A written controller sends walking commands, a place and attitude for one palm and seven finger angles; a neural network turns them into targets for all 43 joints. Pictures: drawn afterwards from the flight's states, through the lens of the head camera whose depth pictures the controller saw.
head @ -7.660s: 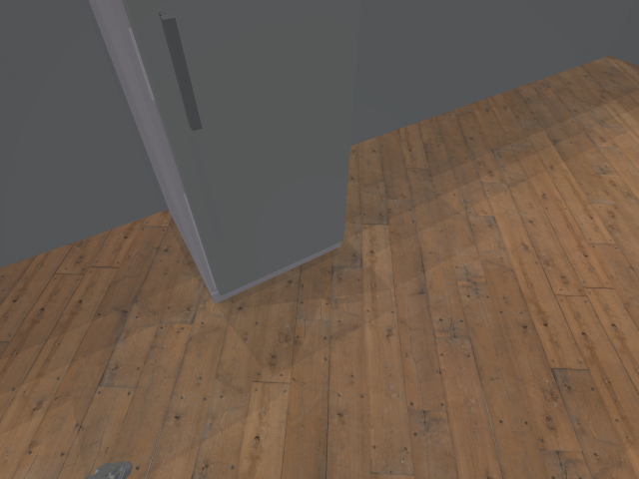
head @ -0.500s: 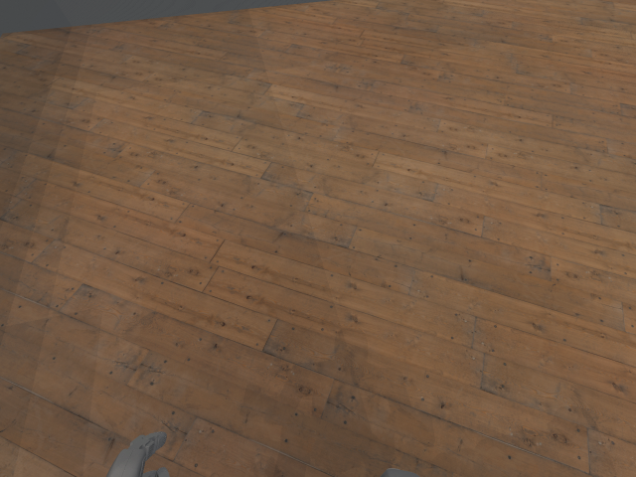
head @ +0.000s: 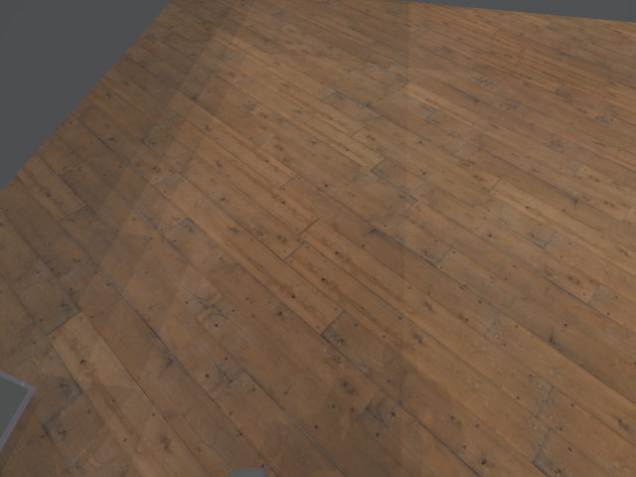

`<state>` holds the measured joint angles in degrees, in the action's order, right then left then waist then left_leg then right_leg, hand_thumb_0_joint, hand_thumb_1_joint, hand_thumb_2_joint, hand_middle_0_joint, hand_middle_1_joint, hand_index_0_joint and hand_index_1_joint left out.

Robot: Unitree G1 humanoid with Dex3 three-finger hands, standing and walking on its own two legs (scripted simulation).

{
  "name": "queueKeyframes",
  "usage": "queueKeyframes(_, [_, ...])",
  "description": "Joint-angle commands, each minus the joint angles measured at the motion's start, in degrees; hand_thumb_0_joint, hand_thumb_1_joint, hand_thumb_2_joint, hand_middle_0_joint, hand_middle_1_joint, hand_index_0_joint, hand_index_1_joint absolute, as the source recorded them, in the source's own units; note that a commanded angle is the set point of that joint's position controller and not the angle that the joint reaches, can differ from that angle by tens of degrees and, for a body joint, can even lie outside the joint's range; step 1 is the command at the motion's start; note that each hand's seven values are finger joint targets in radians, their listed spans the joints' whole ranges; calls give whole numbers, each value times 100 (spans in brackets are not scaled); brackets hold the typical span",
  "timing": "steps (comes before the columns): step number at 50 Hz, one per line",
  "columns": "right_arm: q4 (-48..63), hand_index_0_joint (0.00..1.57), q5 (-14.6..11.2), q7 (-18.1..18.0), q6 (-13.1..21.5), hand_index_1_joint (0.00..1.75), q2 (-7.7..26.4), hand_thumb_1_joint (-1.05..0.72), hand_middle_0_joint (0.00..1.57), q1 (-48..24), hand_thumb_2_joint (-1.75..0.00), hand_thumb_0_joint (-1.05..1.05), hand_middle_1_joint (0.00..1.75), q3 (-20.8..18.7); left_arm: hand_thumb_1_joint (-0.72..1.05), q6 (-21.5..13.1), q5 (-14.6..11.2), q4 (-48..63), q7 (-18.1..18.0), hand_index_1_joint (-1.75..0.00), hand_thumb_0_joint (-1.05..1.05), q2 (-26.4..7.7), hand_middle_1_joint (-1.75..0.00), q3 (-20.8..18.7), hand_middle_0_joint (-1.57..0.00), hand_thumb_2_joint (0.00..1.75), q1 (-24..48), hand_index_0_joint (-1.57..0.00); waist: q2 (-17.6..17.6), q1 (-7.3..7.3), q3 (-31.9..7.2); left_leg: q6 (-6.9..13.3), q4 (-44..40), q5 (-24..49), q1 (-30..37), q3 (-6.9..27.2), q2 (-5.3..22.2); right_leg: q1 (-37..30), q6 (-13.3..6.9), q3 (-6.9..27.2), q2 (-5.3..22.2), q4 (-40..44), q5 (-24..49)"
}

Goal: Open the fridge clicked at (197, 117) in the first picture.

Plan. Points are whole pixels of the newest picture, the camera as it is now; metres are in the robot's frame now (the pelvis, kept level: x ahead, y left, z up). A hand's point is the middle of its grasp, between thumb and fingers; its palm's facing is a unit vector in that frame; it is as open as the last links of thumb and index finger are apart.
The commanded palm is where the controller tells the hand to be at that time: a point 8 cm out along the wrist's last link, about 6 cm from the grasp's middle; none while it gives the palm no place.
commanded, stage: turn to face it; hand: left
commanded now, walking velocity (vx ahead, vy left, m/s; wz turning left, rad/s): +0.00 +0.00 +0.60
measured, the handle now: out of the picture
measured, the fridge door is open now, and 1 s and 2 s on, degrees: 0 0 0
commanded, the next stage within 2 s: none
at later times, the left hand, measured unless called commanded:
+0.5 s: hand out of the picture +0.10 +0.22 -0.13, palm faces +0.26 -0.92 -0.28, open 7.4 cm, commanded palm none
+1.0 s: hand out of the picture -0.10 +0.18 -0.17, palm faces +0.59 -0.76 -0.25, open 7.4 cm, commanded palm none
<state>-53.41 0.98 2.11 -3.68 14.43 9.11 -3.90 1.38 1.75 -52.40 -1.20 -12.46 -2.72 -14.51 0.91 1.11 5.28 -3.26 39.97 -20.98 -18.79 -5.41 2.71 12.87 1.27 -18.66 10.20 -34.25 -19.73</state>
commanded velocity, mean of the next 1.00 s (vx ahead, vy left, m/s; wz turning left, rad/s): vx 0.00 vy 0.00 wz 0.60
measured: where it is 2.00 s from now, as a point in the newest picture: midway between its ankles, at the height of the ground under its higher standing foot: outside the picture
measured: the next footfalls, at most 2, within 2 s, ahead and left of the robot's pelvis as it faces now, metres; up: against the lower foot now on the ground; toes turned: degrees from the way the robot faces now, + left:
left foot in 0.02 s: +0.04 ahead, +0.12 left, +0.00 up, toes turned +7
right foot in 0.52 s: +0.10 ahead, -0.12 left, +0.00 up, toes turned +14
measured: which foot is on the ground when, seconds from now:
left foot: up 0.00-0.00, down 0.02-0.52, up 0.54-0.98, down 1.00-1.00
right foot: down 0.00-0.02, up 0.04-0.50, down 0.52-1.00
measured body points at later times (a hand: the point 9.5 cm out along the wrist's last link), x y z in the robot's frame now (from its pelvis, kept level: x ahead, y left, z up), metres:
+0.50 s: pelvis +0.01 -0.02 +0.00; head +0.04 -0.02 +0.45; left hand +0.08 +0.27 -0.11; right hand +0.13 -0.25 -0.15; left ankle +0.00 +0.11 -0.73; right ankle +0.05 -0.13 -0.72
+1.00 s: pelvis -0.01 -0.01 +0.00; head +0.02 +0.03 +0.44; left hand -0.13 +0.22 -0.15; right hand +0.23 -0.18 -0.14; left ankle -0.08 +0.07 -0.73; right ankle +0.06 -0.13 -0.73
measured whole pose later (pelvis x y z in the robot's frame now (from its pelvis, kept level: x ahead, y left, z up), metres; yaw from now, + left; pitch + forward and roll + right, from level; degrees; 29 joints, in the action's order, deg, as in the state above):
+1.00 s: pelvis -0.01 -0.01 +0.00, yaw +35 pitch +1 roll +0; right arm -53.1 0.9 2.0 -3.0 14.9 8.9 -3.9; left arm 1.8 1.5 -52.9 -1.0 -13.5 -3.2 -15.6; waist 1.4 1.6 4.6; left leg -2.0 34.9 -19.0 -15.8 -4.9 1.9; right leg 15.3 2.4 -18.2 11.5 -36.3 -19.4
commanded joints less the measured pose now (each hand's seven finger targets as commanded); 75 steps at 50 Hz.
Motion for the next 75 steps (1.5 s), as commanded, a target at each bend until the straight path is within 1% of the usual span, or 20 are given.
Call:
queueKeyframes(1, [375, 20, 29, -95, 293, 30, 1393, -90, 20, 896, -90, 0, 30, -356, 90, -22, -142, 616, 40, -30, 0, -721, -30, -277, -20, 90, 48, -20, -1790, -549, -1181, 956, -1865, 3565, 2196, 2451, 1658, 1831, 401, 500, 5, -2024, -997])
queueKeyframes(3, [222, 20, 1, -190, 249, 30, 1530, -90, 20, 1120, -90, 0, 30, -345, 90, 53, -71, 832, 10, -30, 0, -706, -30, -200, -20, 90, 620, -20, -1181, -624, -991, 1613, -1924, 4065, 1787, 2544, 2173, 2241, 376, 1464, -114, -3212, -1707])
queueKeyframes(5, [367, 20, 13, -290, 282, 30, 1151, -90, 20, 515, -90, 0, 30, -243, 90, 70, -73, 625, 18, -30, 0, -723, -30, -265, -20, 90, 613, -20, -1492, -427, -741, 1337, -1905, 3648, 1396, 2144, 1481, 2297, 415, 1730, -147, -3448, -919])
queueKeyframes(9, [517, 20, -8, -284, 341, 30, 994, -90, 20, 154, -90, 0, 30, -174, 90, 42, -82, 439, 72, -30, 0, -733, -30, -263, -20, 90, 265, -20, -814, -189, -873, 1168, -1894, 3680, 1344, 1629, 997, 1935, 494, 1755, -318, -3225, -242])
queueKeyframes(16, [443, 20, 28, -261, 291, 30, 1048, -90, 20, 464, -90, 0, 30, -249, 90, 39, -117, 716, 12, -30, 0, -646, -30, -215, -20, 90, 811, -20, -843, -367, -685, 1365, -1910, 3343, 1262, 2328, 1025, 1735, 535, 1845, -532, -2116, -484])
queueKeyframes(23, [561, 20, 26, -239, 222, 30, 1040, -90, 20, 114, -90, 0, 30, -308, 90, -70, -173, 728, -16, -30, 0, -649, -30, -201, -20, 90, 318, -20, -1001, -77, -859, 1120, -1351, 3240, 405, 2677, 651, 60, 385, 1696, -917, 139, 183])
queueKeyframes(24, [585, 20, -11, -228, 223, 30, 951, -90, 20, 53, -90, 0, 30, -304, 90, -127, -166, 673, -31, -30, 0, -743, -30, -234, -20, 90, 58, -20, -784, 76, -971, 892, -1028, 2708, 44, 2554, 428, -605, 367, 1747, -779, 993, 812])
queueKeyframes(26, [780, 20, -62, -189, 228, 30, 317, -90, 20, 238, -90, 0, 30, -213, 90, -204, -25, 669, -101, -30, 0, -1654, -30, -386, -20, 90, -179, -20, 1804, 168, -1055, 53, 1212, -1274, -1742, 956, -867, -1608, -558, 4135, 1764, 1872, 1684])
queueKeyframes(27, [770, 20, -13, -200, 160, 30, 654, -90, 20, 177, -90, 0, 30, -304, 90, -146, -71, 742, -116, -30, 0, -1594, -30, -345, -20, 90, -76, -20, 1208, 133, -896, 100, 2259, -1372, -1449, 1185, -522, -684, -937, 3925, 2035, 1912, 1589])
queueKeyframes(29, [487, 20, 35, -117, 20, 30, 608, -90, 20, 327, -90, 0, 30, -344, 90, -138, -80, 889, -104, -30, 0, -1149, -30, -272, -20, 90, 699, -20, 992, -215, -304, 98, 3099, -537, -1341, 1132, -295, 279, -697, 3167, 1273, 2218, -126])
queueKeyframes(32, [302, 20, 49, -21, -18, 30, 499, -90, 20, 566, -90, 0, 30, -311, 90, -177, -81, 884, -70, -30, 0, -823, -30, -159, -20, 90, 854, -20, 947, -363, -94, -36, 3347, 248, -1349, 825, -163, 347, -449, 2056, 720, 2030, 469])
queueKeyframes(45, [527, 20, -52, -39, 119, 30, 299, -90, 20, -270, -90, 0, 30, -81, 90, -117, 22, 390, -55, -30, 0, -1261, -30, -342, -20, 90, -202, -20, 1173, 196, -761, -37, 363, -551, -521, 5, -78, -929, -810, 1336, 1269, 1113, 2731])
queueKeyframes(48, [421, 20, -37, -64, 208, 30, 453, -90, 20, 267, -90, 0, 30, -114, 90, -65, -47, 314, -23, -30, 0, -1238, -30, -368, -20, 90, -94, -20, 874, -125, -1043, 87, -1252, 652, 621, -62, -140, -542, -363, 848, 1099, 173, 2595])
queueKeyframes(49, [333, 20, -24, -70, 267, 30, 828, -90, 20, 630, -90, 0, 30, -203, 90, -28, -101, 380, -5, -30, 0, -1071, -30, -335, -20, 90, -94, -20, -69, -351, -1237, 266, -1823, 1545, 1595, 585, 287, 322, -51, 656, 800, -786, 1690])
queueKeyframes(50, [325, 20, 6, -116, 297, 30, 1510, -90, 20, 917, -90, 0, 30, -376, 90, -6, -137, 633, 43, -30, 0, -654, -30, -237, -20, 90, 95, -20, -1964, -565, -1161, 983, -2006, 3741, 2276, 2744, 1879, 2148, 465, 615, -89, -2066, -1534])
queueKeyframes(51, [167, 20, -19, -162, 248, 30, 1681, -90, 20, 1238, -90, 0, 30, -399, 90, 55, -74, 771, 6, -30, 0, -701, -30, -180, -20, 90, 515, -20, -1602, -708, -1213, 1466, -1914, 4476, 2075, 2816, 2252, 2275, 411, 1291, -197, -2807, -1932])
queueKeyframes(56, [429, 20, -6, -301, 324, 30, 1003, -90, 20, 182, -90, 0, 30, -156, 90, 50, -88, 406, 65, -30, 0, -770, -30, -261, -20, 90, 348, -20, -1100, -198, -669, 1100, -1830, 4315, 1452, 1635, 1035, 2140, 472, 1708, -271, -3432, -332])
queueKeyframes(70, [405, 20, 47, -289, 264, 30, 1043, -90, 20, 465, -90, 0, 30, -266, 90, -7, -165, 798, -17, -30, 0, -622, -30, -162, -20, 90, 914, -20, -1006, -301, -752, 1340, -1604, 3998, 1192, 2732, 874, 1188, 478, 1855, -774, -1178, -505])
queueKeyframes(74, [477, 20, -9, -267, 239, 30, 969, -90, 20, 208, -90, 0, 30, -284, 90, -130, -190, 661, -42, -30, 0, -745, -30, -192, -20, 90, 251, -20, -834, 49, -902, 938, -1023, 3250, 279, 2737, 458, -442, 390, 1770, -828, 818, 801])
queueKeyframes(75, [503, 20, -62, -236, 253, 30, 694, -90, 20, 308, -90, 0, 30, -258, 90, -202, -139, 620, -74, -30, 0, -1042, -30, -255, -20, 90, 41, -20, -59, 121, -1075, 585, -450, 1970, -523, 2424, 88, -1451, 228, 2350, -152, 1442, 1292])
